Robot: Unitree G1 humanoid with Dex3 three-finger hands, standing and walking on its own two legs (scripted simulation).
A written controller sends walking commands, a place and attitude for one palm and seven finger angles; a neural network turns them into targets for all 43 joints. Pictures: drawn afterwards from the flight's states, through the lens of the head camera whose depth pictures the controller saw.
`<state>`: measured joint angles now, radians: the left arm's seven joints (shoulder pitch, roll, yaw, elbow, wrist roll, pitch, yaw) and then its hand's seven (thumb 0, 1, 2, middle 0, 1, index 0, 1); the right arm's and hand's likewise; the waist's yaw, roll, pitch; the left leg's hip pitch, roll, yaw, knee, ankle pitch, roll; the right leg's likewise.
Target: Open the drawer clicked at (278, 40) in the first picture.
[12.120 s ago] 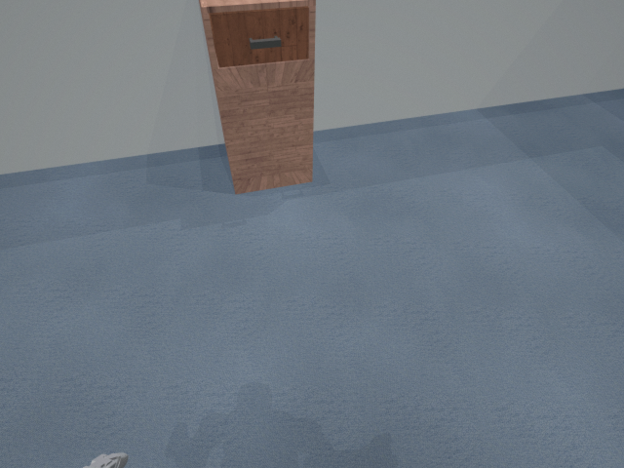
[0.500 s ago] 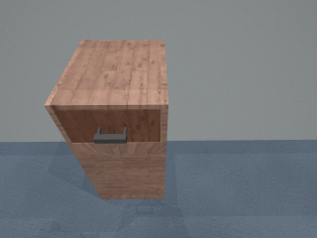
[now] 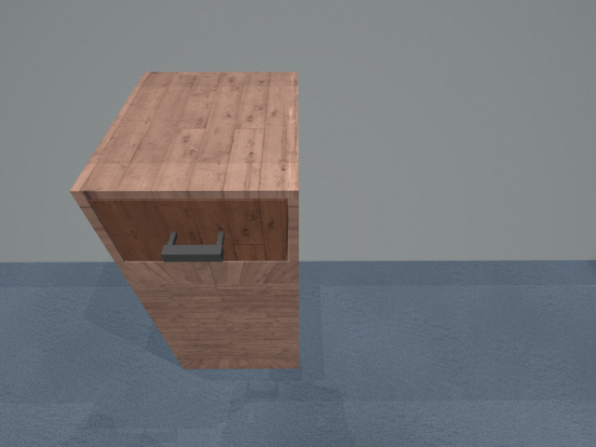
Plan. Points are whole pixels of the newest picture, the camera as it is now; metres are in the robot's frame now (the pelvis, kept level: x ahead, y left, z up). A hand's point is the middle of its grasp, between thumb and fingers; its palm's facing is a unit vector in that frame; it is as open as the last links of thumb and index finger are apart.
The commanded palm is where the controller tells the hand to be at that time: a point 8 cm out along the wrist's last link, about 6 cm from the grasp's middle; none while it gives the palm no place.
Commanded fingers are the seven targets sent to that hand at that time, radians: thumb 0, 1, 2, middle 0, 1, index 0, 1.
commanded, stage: come to a stop and stand still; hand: left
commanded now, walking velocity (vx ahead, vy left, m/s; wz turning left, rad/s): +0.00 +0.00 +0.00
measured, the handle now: (195, 245) +0.47 +0.23 -0.06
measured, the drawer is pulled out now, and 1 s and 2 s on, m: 0.00 0.00 0.00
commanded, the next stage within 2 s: look again from close up in 1.56 s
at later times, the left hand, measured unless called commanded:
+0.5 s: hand out of the picture -0.03 +0.15 -0.17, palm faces +0.03 -0.98 -0.19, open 7.3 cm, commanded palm none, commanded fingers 0.00 0.90 0.90 -0.20 -0.30 -0.20 -0.30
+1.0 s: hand out of the picture +0.05 +0.21 -0.17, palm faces +0.04 -0.97 -0.23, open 7.3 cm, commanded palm none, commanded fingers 0.00 0.90 0.90 -0.20 -0.30 -0.20 -0.30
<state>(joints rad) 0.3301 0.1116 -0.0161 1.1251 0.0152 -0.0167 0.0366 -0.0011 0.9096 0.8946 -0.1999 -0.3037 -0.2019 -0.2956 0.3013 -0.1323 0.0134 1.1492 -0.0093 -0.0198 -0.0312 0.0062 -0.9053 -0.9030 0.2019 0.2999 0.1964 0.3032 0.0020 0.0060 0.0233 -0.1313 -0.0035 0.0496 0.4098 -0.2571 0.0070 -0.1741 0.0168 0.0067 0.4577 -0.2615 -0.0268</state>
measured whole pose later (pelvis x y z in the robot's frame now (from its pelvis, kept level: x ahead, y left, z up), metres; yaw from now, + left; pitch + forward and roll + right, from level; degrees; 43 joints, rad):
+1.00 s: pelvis +0.00 +0.02 -0.01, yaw +1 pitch -2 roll +0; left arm 0.26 0.19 -0.01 1.01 0.01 -0.02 0.04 0.00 0.91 0.89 -0.20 -0.30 -0.20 -0.30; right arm 0.23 -0.20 0.00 1.02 -0.02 -0.02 -0.03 0.01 -0.91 -0.90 0.20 0.30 0.20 0.30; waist 0.00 0.00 -0.01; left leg -0.17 -0.01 0.04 0.50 -0.31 0.03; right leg -0.18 0.00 0.00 0.50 -0.29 0.00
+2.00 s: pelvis -0.03 +0.04 +0.00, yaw +0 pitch -2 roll +0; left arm 0.36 0.10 -0.01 1.12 0.02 -0.01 0.04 0.00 0.91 0.89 -0.20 -0.30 -0.20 -0.30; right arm 0.30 -0.14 -0.01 1.13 -0.01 -0.01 -0.02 0.01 -0.90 -0.90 0.20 0.30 0.20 0.30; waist 0.00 0.00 0.01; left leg -0.17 -0.05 0.07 0.40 -0.21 0.07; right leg -0.20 -0.03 0.03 0.43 -0.20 0.04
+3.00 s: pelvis +0.00 -0.03 -0.04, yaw +1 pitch +10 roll +3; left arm 0.28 0.34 -0.02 0.02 0.99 0.01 0.39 0.00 0.18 0.59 -0.27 -0.76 -0.27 -0.76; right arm 0.06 -0.19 0.01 0.58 -0.04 0.07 0.02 0.01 -0.90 -0.90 0.20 0.30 0.20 0.30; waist 0.09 0.04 -0.12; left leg -0.55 0.00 0.01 0.79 -0.41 -0.03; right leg -0.60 0.03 0.00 0.87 -0.44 -0.07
